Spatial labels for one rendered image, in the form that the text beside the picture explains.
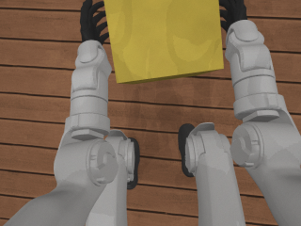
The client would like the right robot hand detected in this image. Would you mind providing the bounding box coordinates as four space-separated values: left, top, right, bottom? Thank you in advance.
218 0 247 34

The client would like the robot right shin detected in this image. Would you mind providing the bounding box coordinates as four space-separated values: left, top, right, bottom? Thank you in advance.
184 122 233 167

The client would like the left robot hand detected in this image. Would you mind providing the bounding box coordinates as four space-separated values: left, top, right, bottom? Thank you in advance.
80 0 109 45

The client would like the carton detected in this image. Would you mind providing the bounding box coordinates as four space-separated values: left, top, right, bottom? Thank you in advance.
103 0 224 85

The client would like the robot right forearm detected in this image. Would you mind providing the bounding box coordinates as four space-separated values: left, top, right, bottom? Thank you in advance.
225 20 300 135

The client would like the robot left forearm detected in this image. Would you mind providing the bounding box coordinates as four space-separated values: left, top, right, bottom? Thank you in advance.
54 40 112 166

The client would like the left robot thigh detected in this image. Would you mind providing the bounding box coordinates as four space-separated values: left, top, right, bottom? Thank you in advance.
85 137 135 226

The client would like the right robot upper arm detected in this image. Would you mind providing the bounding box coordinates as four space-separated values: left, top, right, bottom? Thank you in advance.
230 121 301 226

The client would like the left robot upper arm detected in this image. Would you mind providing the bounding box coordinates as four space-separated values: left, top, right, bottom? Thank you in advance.
3 138 119 226

